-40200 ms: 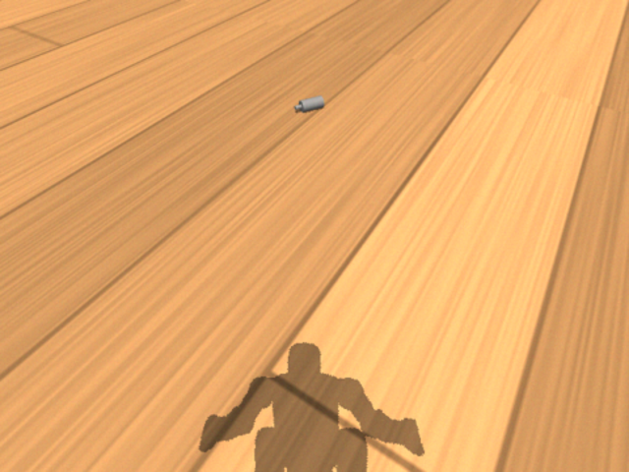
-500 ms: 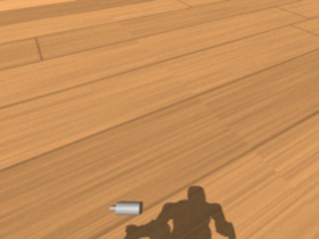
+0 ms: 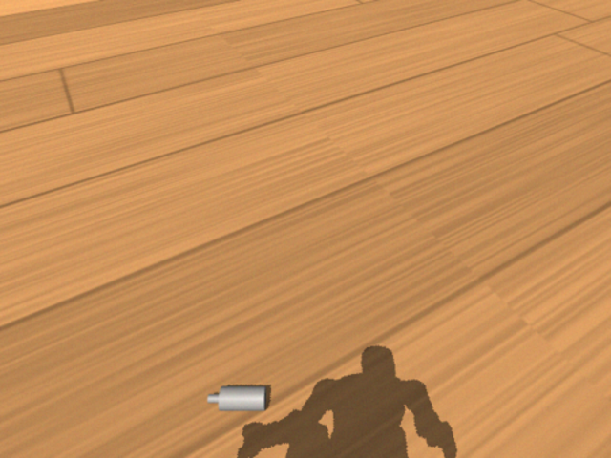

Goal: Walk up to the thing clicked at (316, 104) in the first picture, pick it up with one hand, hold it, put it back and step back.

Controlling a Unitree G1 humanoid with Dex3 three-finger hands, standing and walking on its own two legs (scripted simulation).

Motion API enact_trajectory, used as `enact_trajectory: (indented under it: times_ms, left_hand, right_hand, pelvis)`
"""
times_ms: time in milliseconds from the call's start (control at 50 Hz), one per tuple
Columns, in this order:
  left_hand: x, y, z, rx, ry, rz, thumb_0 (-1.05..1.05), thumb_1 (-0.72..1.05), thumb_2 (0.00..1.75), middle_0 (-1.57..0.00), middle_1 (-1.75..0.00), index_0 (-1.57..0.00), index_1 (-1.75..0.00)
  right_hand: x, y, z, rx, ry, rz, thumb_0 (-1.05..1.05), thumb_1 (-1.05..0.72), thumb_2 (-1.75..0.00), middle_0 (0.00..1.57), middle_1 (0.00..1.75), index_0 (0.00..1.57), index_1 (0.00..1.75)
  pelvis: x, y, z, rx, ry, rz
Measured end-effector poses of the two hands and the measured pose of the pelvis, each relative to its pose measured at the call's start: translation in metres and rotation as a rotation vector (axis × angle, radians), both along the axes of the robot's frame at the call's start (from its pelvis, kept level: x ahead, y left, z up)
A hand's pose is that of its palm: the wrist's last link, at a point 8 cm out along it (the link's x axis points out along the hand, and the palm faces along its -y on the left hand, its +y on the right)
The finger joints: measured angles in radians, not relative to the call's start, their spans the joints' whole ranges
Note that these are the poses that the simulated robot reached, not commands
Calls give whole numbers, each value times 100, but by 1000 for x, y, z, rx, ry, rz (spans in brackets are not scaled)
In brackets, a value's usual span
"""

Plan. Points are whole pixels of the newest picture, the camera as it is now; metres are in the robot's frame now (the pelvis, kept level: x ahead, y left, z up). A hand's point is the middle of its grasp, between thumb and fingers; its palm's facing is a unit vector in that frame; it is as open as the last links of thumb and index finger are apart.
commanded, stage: stand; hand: left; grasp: from above
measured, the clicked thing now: (236, 398) +0.43 +0.24 -0.75
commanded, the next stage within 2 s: step back in 1.20 s
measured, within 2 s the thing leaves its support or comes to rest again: neither
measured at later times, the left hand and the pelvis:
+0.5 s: hand out of the picture +0.08 +0.24 -0.16, palm faces +0.01 -0.94 -0.34, open 7.3 cm; pelvis +0.01 -0.01 +0.00, yaw +0 degrees
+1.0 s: hand out of the picture +0.08 +0.24 -0.16, palm faces -0.01 -0.94 -0.34, open 7.3 cm; pelvis +0.01 -0.01 +0.00, yaw -1 degrees
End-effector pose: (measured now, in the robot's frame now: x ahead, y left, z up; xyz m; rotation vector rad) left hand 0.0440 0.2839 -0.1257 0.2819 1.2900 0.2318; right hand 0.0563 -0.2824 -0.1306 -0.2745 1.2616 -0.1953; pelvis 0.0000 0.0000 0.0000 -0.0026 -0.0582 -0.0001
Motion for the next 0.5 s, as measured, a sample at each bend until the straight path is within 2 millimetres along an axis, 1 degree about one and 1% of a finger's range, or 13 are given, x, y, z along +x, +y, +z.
enact_trajectory:
  times_ms: [140,240,500]
  left_hand:
    - [17,-3,1,-4,-26,-7,0,91,90,-20,-30,-20,-30]
    - [26,-3,3,-2,-38,-13,0,91,90,-20,-30,-20,-30]
    - [32,-1,5,5,-44,-17,0,91,90,-20,-30,-20,-30]
  right_hand:
    - [9,-3,2,-5,-11,5,0,-90,-89,20,30,20,30]
    - [14,-6,3,-10,-18,7,0,-90,-89,21,30,20,30]
    - [18,-11,6,-17,-28,4,0,-90,-89,20,30,20,30]
  pelvis:
    - [5,-2,0,1,5,-2]
    - [7,-3,1,1,8,-3]
    - [9,-5,1,2,7,-7]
